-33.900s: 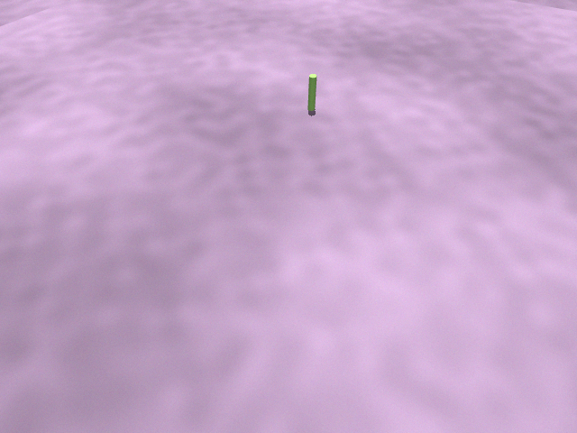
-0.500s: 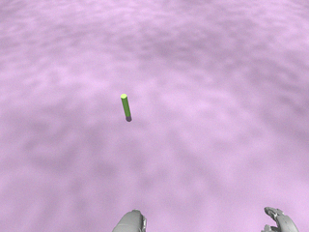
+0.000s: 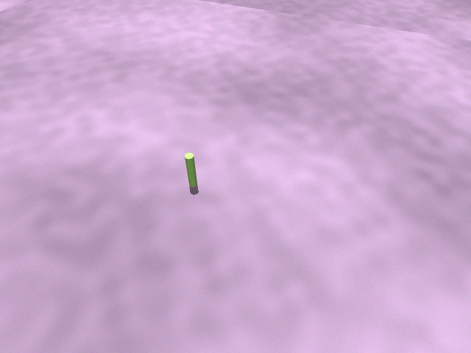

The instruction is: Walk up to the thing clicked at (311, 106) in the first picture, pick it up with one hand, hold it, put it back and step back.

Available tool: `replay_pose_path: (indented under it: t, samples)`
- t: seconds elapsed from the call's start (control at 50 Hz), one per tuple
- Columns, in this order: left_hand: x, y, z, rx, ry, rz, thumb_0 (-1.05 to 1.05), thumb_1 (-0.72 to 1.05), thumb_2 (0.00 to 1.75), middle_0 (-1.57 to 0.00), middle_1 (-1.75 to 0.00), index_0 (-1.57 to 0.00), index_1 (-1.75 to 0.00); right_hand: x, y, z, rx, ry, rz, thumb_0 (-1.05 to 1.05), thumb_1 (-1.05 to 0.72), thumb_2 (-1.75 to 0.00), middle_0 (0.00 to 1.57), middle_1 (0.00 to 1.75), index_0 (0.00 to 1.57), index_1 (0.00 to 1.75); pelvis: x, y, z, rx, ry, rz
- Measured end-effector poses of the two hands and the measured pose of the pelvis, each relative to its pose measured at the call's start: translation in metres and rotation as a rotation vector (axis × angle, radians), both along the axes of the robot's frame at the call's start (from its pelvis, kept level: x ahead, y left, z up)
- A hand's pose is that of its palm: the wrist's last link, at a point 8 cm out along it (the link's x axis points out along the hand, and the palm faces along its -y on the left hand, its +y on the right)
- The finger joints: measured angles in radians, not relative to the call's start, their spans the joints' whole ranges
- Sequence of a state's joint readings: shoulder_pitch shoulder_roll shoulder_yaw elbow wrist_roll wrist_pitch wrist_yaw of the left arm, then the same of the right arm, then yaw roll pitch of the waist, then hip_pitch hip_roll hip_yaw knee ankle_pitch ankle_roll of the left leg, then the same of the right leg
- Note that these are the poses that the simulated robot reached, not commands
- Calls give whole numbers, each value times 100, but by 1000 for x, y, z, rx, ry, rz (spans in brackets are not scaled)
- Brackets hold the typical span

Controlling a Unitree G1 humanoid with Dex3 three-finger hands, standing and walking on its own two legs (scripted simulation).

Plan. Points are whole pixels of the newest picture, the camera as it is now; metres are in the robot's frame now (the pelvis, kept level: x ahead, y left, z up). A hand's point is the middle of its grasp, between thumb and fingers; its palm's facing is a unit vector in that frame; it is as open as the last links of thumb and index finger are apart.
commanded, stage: step back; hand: left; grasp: from the side
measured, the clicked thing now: (191, 170) +1.08 +0.22 -0.66
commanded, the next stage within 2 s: stand in 0.58 s
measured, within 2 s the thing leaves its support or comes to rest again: neither
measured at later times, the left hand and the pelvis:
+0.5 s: hand out of the picture +0.13 +0.27 -0.16, palm faces +0.06 -0.93 -0.36, open 7.4 cm; pelvis +0.05 +0.00 -0.01, yaw +2 degrees
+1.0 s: hand out of the picture +0.12 +0.26 -0.14, palm faces +0.00 -0.94 -0.34, open 7.4 cm; pelvis +0.04 +0.01 +0.01, yaw +1 degrees
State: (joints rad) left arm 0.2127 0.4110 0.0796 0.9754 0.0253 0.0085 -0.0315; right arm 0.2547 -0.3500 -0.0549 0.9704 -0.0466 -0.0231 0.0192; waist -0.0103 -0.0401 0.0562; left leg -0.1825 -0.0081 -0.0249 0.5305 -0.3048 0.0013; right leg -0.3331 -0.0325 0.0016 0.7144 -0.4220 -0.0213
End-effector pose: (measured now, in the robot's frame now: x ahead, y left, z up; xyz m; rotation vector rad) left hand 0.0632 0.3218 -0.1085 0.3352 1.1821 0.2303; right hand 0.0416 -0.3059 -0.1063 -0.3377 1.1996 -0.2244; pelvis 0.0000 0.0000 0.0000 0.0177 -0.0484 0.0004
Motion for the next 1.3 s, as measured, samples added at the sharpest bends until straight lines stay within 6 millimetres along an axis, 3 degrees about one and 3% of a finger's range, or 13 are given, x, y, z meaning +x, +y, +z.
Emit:
replay_pose_path:
  t: [0.08, 0.22, 0.48, 0.68, 0.82, 1.14, 1.3]
  samples:
    - [9, -18, -1, 16, -17, 5, 1, 90, 90, -21, -30, -20, -30, 16, -19, -12, -1, 5, -9, 0, -90, -90, 21, 30, 20, 30, 9, -13, -7, -32, -7, 6]
    - [17, -36, 7, 2, -38, 41, 0, 90, 90, -21, -30, -20, -30, 56, -20, -14, 12, 15, 43, 0, -90, -90, 21, 30, 20, 30, 28, -18, 0, -13, 2, 30]
    - [56, -9, -12, -11, -18, 57, 0, 90, 90, -21, -30, -20, -30, 106, 15, -12, 9, -3, 65, 0, -90, -90, 21, 30, 20, 30, 51, 2, -6, -13, 9, 30]
    - [71, -11, -3, -35, -26, 25, 0, 90, 90, -21, -30, -20, -30, 135, 29, 3, 36, -85, 71, 0, -90, -90, 21, 30, 20, 30, 55, 9, 5, -24, -1, 24]
    - [68, -16, 4, -45, -19, 9, 0, 90, 90, -21, -30, -20, -30, 129, 29, 7, 48, -88, 64, 0, -90, -90, 21, 30, 20, 30, 52, 10, 12, -20, -11, 23]
    - [42, -17, 4, -40, 32, 2, 0, 90, 90, -21, -30, -20, -30, 69, 16, 3, 43, 25, 1, 0, -90, -90, 21, 30, 20, 30, 39, 6, 15, -20, -15, 18]
    - [32, -17, 2, -41, 60, -1, 0, 90, 90, -21, -30, -20, -30, 51, 15, 0, 43, 68, -13, 0, -90, -90, 21, 30, 20, 30, 37, 6, 15, -20, -5, 17]
